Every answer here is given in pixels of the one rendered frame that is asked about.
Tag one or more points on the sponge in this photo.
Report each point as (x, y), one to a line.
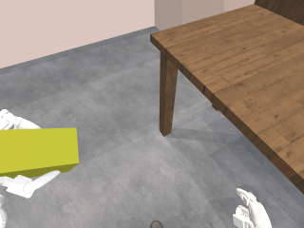
(36, 151)

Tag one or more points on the right robot hand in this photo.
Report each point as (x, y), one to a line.
(252, 217)

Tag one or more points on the left robot hand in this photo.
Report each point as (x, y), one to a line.
(21, 185)

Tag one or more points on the table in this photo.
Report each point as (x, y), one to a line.
(249, 63)

